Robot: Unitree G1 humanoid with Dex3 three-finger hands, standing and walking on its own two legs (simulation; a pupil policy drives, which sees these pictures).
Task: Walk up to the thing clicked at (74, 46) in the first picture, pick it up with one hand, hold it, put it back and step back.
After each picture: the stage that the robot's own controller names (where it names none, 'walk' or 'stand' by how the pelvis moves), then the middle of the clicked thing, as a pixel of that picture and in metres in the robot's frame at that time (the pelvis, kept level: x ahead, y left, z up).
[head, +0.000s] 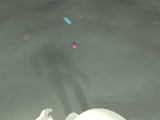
stand; (74, 45) +1.55 +0.38 -0.72
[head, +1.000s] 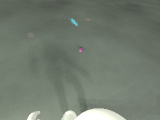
walk; (80, 49) +1.45 +0.14 -0.70
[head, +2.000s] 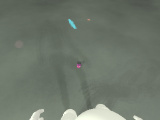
walk; (78, 64) +0.90 +0.15 -0.71
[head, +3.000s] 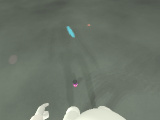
walk; (75, 83) +0.55 +0.22 -0.69
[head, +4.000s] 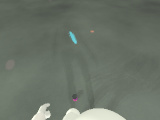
stand; (74, 97) +0.37 +0.18 -0.70
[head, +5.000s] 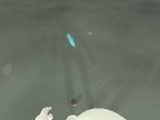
stand; (73, 102) +0.31 +0.19 -0.72
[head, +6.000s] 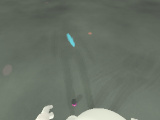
stand; (74, 102) +0.31 +0.18 -0.73
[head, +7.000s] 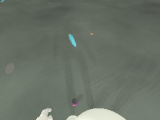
stand; (74, 102) +0.32 +0.18 -0.73
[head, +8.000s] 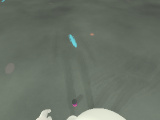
stand; (74, 102) +0.32 +0.18 -0.73
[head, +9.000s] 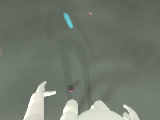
go down; (71, 88) +0.35 +0.18 -0.66
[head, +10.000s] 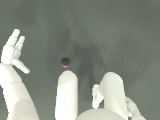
go down; (65, 62) +0.43 +0.18 -0.31
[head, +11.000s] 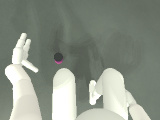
close in; (58, 58) +0.43 +0.19 -0.27
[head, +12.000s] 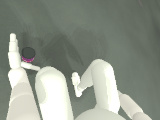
close; (28, 55) +0.43 +0.23 -0.23
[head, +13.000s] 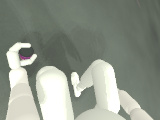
close; (26, 53) +0.42 +0.24 -0.23
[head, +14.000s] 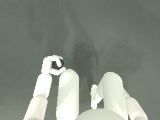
lift; (57, 65) +0.34 +0.23 -0.10
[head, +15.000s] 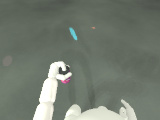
hold; (65, 74) +0.32 +0.17 +0.03
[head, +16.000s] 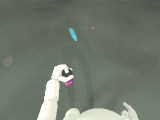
hold; (67, 77) +0.32 +0.16 -0.01
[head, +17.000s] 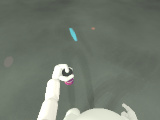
hold; (68, 76) +0.32 +0.16 -0.01
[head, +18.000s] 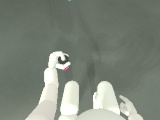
crouch; (64, 63) +0.40 +0.17 -0.09
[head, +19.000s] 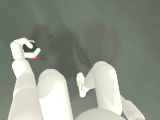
lower; (31, 51) +0.44 +0.24 -0.22
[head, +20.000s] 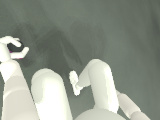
lower; (17, 50) +0.44 +0.26 -0.24
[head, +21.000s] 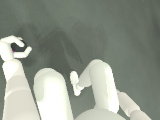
lower; (20, 49) +0.44 +0.26 -0.24
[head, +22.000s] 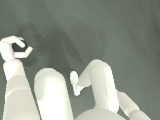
lower; (20, 49) +0.44 +0.26 -0.24
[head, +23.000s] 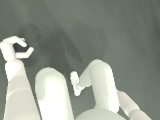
loosen; (22, 50) +0.44 +0.26 -0.24
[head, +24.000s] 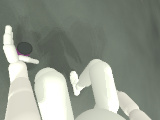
withdraw; (23, 51) +0.43 +0.24 -0.24
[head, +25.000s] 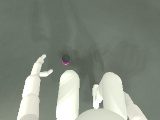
walk; (65, 60) +0.45 +0.19 -0.30
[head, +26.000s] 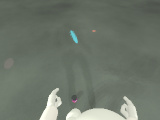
stand; (74, 98) +0.36 +0.16 -0.66
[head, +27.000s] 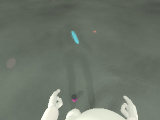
stand; (74, 98) +0.37 +0.17 -0.67
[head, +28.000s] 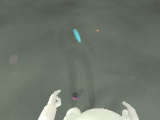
stand; (75, 96) +0.37 +0.17 -0.68
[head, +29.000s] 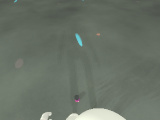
walk; (77, 98) +0.38 +0.17 -0.72
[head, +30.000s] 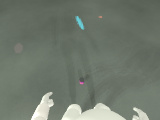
walk; (81, 80) +0.50 +0.09 -0.69
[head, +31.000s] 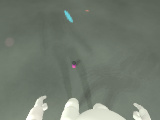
walk; (73, 64) +0.76 +0.22 -0.70
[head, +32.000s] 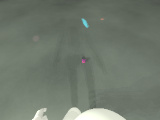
stand; (83, 60) +1.02 +0.16 -0.70
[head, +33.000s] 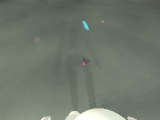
stand; (84, 61) +1.03 +0.12 -0.72
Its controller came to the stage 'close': yes
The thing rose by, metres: 0.72
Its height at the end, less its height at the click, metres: +0.00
